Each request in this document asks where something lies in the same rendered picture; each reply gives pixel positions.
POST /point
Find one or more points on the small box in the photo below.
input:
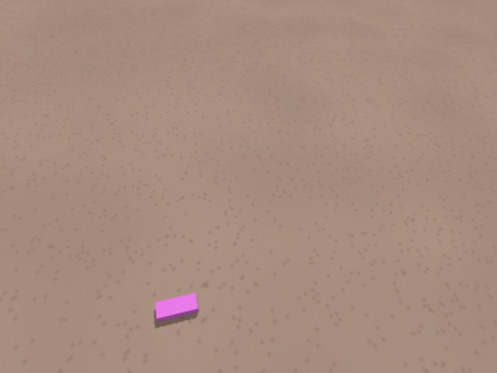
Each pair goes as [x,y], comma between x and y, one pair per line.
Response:
[176,307]

